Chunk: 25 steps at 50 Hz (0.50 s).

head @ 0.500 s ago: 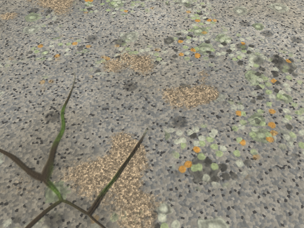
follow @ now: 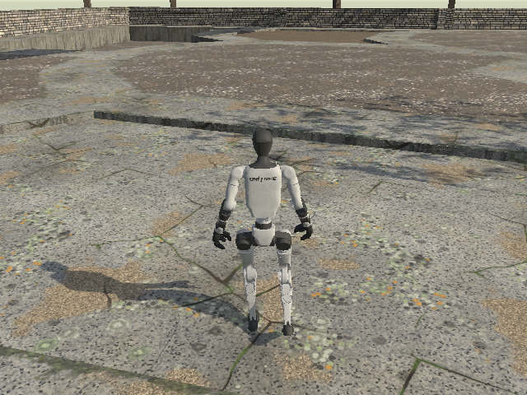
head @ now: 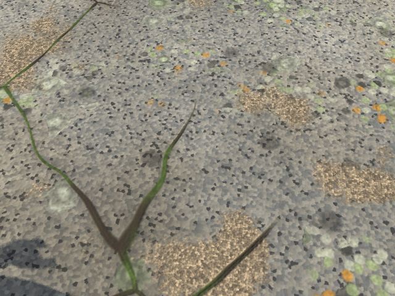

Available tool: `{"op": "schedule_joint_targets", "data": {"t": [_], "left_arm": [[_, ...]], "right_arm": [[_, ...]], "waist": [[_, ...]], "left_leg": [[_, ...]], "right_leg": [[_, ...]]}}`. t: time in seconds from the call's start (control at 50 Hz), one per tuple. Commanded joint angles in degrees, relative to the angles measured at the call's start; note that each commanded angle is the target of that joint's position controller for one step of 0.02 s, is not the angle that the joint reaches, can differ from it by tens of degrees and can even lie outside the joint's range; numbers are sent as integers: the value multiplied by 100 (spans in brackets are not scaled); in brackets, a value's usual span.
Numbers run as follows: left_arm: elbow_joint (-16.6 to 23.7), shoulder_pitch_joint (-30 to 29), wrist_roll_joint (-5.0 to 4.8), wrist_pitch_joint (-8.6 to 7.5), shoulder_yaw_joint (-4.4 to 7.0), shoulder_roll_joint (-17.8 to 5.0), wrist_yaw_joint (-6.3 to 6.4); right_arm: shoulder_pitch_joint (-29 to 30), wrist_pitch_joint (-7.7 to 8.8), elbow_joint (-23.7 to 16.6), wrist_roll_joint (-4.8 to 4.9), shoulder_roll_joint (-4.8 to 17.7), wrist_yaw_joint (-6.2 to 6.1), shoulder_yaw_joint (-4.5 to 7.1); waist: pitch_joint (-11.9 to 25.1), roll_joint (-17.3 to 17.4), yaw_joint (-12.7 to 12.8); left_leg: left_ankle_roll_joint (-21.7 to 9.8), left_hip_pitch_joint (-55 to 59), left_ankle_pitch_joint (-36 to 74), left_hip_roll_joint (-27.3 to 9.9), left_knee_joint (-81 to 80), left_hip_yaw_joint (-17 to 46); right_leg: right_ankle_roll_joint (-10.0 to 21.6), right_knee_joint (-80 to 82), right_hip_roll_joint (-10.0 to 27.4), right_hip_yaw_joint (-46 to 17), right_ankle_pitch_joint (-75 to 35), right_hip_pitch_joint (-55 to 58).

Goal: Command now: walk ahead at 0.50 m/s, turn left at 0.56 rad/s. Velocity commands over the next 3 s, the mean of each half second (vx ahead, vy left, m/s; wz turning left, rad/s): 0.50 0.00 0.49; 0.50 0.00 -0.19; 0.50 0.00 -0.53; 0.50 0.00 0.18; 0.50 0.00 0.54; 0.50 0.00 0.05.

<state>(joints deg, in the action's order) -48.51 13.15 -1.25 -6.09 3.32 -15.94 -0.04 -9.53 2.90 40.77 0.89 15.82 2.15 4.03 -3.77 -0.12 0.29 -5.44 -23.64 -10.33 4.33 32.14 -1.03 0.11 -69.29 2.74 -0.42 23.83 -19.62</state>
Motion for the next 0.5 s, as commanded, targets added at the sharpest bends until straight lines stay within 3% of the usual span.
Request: {"op": "schedule_joint_targets", "data": {"t": [0.02, 0.08, 0.18, 0.24, 0.28, 0.34, 0.36, 0.38, 0.4, 0.42, 0.44, 0.46, 0.48, 0.5], "left_arm": [[595, -269, 116, -174, 185, -737, 30], [668, -270, 203, -3, 168, -537, 22], [1004, -1338, 185, 6, 49, -300, -22], [1175, -1745, 102, -40, 54, -397, -85], [1234, -1795, 85, -87, 96, -549, -125], [1121, -1336, 106, -183, 160, -698, -160], [982, -855, 149, -209, 226, -790, -136], [877, -121, 229, -227, 295, -995, -105], [755, 675, 300, -191, 419, -1478, -83], [507, 983, 132, -133, 420, -1357, -157], [599, 692, 31, -116, 294, -901, -158], [669, 336, 74, -63, 217, -706, -143], [674, 90, 121, -26, 155, -588, -144], [664, -37, 166, -24, 107, -492, -136]], "right_arm": [[-402, 115, -358, -72, 627, -74, 160], [-466, 135, -372, -19, 776, -150, 199], [-826, 60, -263, 32, 935, -291, 252], [-1080, 25, -158, 56, 965, -294, 262], [-1169, -5, -115, 75, 907, -315, 250], [-1113, -45, -75, 24, 845, -352, 240], [-1061, -51, -100, 5, 724, -337, 195], [-1014, -38, -176, -54, 489, -307, 94], [-1725, 9, -213, -8, 185, -306, -12], [-2050, 58, -169, 118, 315, -309, -34], [-1511, 67, -161, 153, 800, -305, 72], [-933, 61, -280, 91, 881, -303, 88], [-596, 73, -376, -5, 814, -290, 82], [-538, 85, -403, -55, 741, -268, 95]], "waist": [[845, 165, -80], [673, 119, 61], [397, 401, -282], [348, 515, -442], [346, 557, -421], [434, 771, -187], [671, 759, 55], [1327, 514, 395], [2200, -760, 332], [2260, -1769, 302], [1386, -952, 425], [828, -478, 404], [416, -252, 291], [312, -327, 140]], "left_leg": [[-1184, 2132, 1436, -1544, -1673, 2335], [-1228, 1510, 2039, -1376, -1893, 1963], [-809, 1041, 1464, -907, -1851, 1499], [-687, 1098, 925, -1005, -1715, 1816], [-637, 1462, 699, -1135, -1414, 2165], [-521, 1854, 1129, -1315, -930, 2377], [-399, 1827, 1704, -1076, -445, 2243], [-212, 1397, 1572, -788, 717, 1935], [239, -301, -149, -21, 2653, 1293], [387, -1609, -2352, 131, 3788, 1174], [380, -2090, -1989, -184, 4219, 1351], [370, -2081, -1526, -416, 4183, 1105], [373, -1962, -1209, -597, 3874, 939], [370, -1727, -949, -802, 3523, 872]], "right_leg": [[54, 264, 419, -478, -481, -1789], [-214, 985, 343, -325, -811, -1584], [-392, 3126, -58, -205, -2545, -1249], [-336, 3732, -245, -268, -2920, -930], [-241, 4032, -265, -417, -2684, -902], [27, 4246, -243, -293, -2239, -421], [193, 4458, -294, -171, -2226, 286], [521, 4276, 265, -643, -2215, 1558], [1376, 4319, 1456, -2646, -1727, 3640], [1820, 5124, 2067, -4568, -132, 4075], [1579, 5334, 1878, -4193, 713, 3420], [1357, 5385, 1644, -3366, 436, 2675], [1295, 5541, 1396, -2778, -196, 1961], [1231, 5653, 1196, -2382, -705, 1562]]}}
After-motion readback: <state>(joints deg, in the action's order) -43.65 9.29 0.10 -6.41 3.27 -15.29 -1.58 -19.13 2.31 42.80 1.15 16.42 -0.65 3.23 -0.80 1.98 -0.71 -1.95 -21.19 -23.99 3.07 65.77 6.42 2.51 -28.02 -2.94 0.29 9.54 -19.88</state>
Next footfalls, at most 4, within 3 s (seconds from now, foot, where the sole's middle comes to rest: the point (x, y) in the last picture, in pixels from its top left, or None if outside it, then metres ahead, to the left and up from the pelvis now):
0.38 right None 0.40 -0.11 -0.76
0.86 left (149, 248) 0.59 0.19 -0.76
1.36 right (227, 181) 0.86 -0.09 -0.76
1.94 left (191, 112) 1.21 0.06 -0.76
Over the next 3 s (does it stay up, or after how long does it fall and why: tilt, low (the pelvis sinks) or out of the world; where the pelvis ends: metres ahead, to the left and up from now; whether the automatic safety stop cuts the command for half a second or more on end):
stays up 1.60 0.06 0.01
